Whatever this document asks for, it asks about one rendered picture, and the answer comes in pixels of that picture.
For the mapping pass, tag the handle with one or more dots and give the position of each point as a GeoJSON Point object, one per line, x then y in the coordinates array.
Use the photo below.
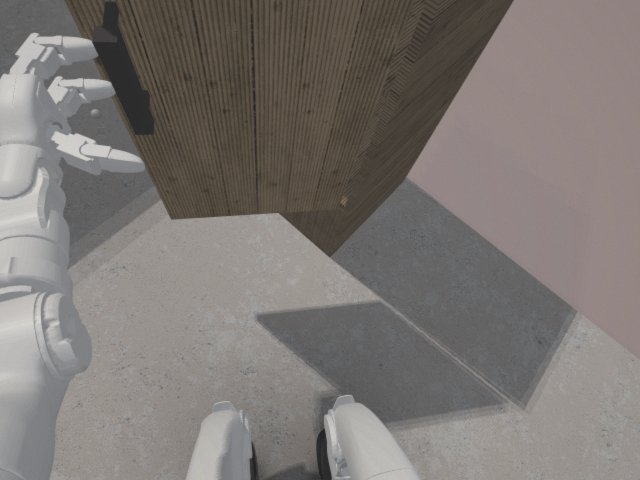
{"type": "Point", "coordinates": [112, 51]}

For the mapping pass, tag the left robot forearm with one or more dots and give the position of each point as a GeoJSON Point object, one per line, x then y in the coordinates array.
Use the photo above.
{"type": "Point", "coordinates": [34, 236]}

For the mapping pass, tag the cupboard door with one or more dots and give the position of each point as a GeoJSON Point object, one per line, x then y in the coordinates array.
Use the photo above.
{"type": "Point", "coordinates": [259, 106]}

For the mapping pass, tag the right robot thigh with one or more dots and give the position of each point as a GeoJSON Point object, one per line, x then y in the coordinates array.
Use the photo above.
{"type": "Point", "coordinates": [356, 434]}

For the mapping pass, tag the robot right shin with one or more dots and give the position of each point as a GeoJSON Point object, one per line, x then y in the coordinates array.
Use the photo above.
{"type": "Point", "coordinates": [339, 471]}

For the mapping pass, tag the robot left upper arm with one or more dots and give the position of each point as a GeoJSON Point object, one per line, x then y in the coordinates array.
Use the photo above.
{"type": "Point", "coordinates": [43, 345]}

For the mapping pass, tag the robot left hand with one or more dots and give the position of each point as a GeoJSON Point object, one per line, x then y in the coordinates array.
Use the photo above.
{"type": "Point", "coordinates": [28, 109]}

